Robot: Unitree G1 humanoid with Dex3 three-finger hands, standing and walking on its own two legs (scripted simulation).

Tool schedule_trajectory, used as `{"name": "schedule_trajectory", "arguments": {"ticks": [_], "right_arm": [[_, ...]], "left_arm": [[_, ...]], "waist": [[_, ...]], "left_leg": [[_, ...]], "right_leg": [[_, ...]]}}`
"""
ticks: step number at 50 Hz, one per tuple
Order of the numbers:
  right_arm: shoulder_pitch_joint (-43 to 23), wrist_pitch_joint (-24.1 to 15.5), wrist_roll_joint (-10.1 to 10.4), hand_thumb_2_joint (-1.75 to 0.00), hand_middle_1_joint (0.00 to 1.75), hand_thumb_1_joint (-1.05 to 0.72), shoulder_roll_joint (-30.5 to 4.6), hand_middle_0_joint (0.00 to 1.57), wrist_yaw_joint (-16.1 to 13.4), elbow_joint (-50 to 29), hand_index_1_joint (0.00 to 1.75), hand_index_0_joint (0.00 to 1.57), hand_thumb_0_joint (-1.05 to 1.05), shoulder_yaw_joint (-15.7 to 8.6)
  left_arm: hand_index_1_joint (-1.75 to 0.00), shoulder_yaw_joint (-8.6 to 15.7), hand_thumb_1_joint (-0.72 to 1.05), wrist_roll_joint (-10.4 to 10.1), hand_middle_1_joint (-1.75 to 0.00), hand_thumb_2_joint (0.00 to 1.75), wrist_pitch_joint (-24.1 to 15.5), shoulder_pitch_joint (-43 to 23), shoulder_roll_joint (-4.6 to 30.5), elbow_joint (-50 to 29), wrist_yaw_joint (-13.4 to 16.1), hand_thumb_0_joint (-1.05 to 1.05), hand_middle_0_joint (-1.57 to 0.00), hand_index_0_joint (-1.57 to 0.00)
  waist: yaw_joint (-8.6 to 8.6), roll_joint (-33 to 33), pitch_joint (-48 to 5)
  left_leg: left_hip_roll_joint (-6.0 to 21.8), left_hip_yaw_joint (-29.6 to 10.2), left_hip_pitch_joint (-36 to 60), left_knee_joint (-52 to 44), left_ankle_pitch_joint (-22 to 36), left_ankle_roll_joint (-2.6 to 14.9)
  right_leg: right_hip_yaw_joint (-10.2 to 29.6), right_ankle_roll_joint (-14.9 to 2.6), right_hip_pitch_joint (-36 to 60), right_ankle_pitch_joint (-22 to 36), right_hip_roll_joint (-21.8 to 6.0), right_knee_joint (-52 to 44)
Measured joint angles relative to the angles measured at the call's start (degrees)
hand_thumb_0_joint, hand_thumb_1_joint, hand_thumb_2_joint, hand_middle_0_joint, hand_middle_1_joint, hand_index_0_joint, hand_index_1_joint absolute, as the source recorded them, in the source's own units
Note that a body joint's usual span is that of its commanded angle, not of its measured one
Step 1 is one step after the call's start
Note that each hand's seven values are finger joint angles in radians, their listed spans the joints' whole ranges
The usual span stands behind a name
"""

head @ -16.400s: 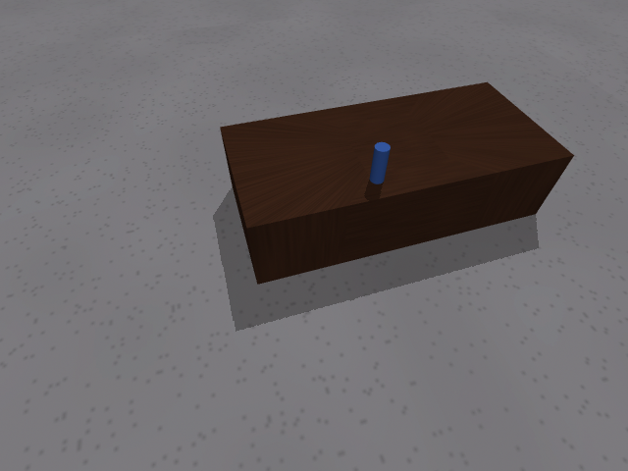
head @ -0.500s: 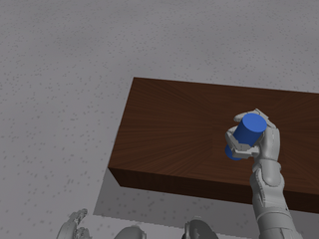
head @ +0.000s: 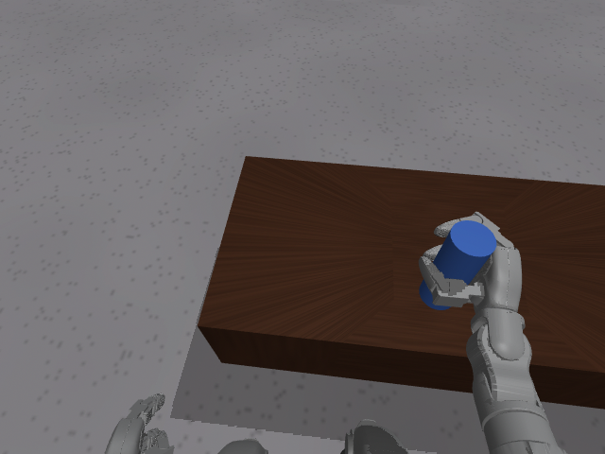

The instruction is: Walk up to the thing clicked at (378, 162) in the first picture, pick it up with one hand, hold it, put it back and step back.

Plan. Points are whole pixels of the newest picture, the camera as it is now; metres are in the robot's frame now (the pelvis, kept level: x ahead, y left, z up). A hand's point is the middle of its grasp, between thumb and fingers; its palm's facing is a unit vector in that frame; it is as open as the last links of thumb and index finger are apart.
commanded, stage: hold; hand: right
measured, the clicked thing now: (453, 269) +0.34 -0.18 +0.03
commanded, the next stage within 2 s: none
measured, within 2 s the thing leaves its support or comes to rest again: neither
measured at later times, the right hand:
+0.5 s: hand (448, 264) +0.33 -0.17 +0.06, palm faces +0.18 +0.98 -0.01, open 7.4 cm
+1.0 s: hand (451, 269) +0.32 -0.17 +0.06, palm faces +0.18 +0.98 -0.01, open 7.4 cm
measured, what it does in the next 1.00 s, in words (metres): stands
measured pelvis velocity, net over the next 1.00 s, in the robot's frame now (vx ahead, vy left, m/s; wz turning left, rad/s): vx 0.00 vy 0.01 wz -0.01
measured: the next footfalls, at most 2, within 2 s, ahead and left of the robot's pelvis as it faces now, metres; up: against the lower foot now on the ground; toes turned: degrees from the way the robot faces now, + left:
none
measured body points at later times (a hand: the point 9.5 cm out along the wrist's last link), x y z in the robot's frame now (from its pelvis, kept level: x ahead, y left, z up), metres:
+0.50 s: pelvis +0.00 +0.00 +0.01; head +0.04 +0.00 +0.46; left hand +0.14 +0.25 -0.10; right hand +0.32 -0.22 +0.06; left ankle -0.02 +0.13 -0.70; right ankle +0.04 -0.11 -0.70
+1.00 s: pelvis +0.00 +0.01 +0.01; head +0.04 +0.01 +0.46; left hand +0.14 +0.25 -0.10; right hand +0.31 -0.22 +0.06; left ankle -0.02 +0.13 -0.70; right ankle +0.04 -0.11 -0.70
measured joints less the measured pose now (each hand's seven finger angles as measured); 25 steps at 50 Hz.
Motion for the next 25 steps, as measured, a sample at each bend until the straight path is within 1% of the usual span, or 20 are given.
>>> {"name": "schedule_trajectory", "arguments": {"ticks": [13, 21, 25], "right_arm": [[1.5, 1.2, 0.0, -1.18, 1.14, 0.1, 0.4, 0.9, 0.0, -1.4, 1.13, 0.86, 0.02, 0.9], [2.4, 1.5, -0.1, -1.18, 1.14, 0.1, 0.5, 0.9, -0.2, -2.3, 1.13, 0.86, 0.02, 1.2], [2.5, 1.4, 0.2, -1.18, 1.14, 0.1, 0.4, 0.9, 0.0, -2.6, 1.13, 0.86, 0.02, 1.3]], "left_arm": [[-0.31, -0.3, 0.89, -0.3, -0.31, 0.9, 0.0, 0.3, -0.3, -0.1, 0.1, 0.0, -0.21, -0.2], [-0.31, -0.4, 0.89, -0.3, -0.31, 0.9, -0.1, -0.2, -0.5, -0.3, 0.1, 0.0, -0.21, -0.21], [-0.31, -0.5, 0.89, -0.4, -0.31, 0.91, -0.1, -0.4, -0.4, -0.2, 0.1, 0.0, -0.21, -0.21]], "waist": [[-0.14, 0.3, 0.0], [-0.3, 0.3, 0.3], [-0.4, 0.1, 0.3]], "left_leg": [[0.1, 0.0, 2.3, -1.6, 0.4, 0.03], [0.2, 0.0, 3.8, -2.5, 0.6, 0.1], [0.2, 0.0, 4.3, -2.9, 0.8, 0.16]], "right_leg": [[0.0, 0.05, 2.3, 0.3, 0.2, -1.6], [-0.1, 0.13, 3.9, 0.7, 0.2, -2.6], [-0.1, 0.19, 4.5, 0.9, 0.3, -3.2]]}}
